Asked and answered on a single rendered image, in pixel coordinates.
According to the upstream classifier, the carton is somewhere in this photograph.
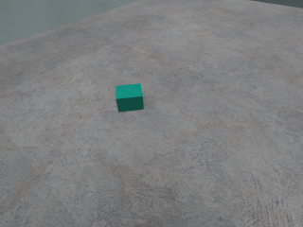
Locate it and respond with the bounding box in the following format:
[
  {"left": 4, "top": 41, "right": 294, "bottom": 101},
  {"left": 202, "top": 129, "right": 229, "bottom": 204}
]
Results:
[{"left": 116, "top": 83, "right": 144, "bottom": 112}]

